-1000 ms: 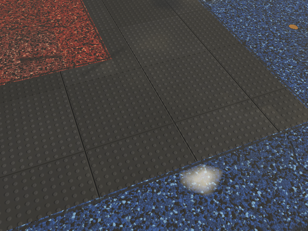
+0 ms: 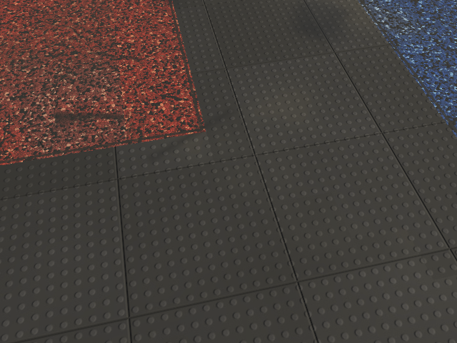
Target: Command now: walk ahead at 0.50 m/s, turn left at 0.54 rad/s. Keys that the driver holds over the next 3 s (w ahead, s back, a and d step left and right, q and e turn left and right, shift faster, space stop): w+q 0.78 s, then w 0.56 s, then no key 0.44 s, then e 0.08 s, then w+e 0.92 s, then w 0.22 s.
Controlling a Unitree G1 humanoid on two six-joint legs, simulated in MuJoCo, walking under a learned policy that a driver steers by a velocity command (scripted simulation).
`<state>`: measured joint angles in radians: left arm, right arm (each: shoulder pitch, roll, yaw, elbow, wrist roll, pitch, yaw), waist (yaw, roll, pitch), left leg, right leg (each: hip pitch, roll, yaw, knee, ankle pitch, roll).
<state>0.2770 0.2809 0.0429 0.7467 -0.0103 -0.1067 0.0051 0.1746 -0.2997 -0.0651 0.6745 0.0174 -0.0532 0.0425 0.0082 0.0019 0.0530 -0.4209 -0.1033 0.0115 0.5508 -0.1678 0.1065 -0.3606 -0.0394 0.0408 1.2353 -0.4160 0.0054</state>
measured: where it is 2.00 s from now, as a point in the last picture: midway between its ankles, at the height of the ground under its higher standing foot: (151, 219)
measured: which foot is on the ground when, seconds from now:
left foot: down 0.00-0.36, up 0.38-0.86, down 0.88-1.00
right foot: up 0.00-0.34, down 0.36-0.88, up 0.90-1.00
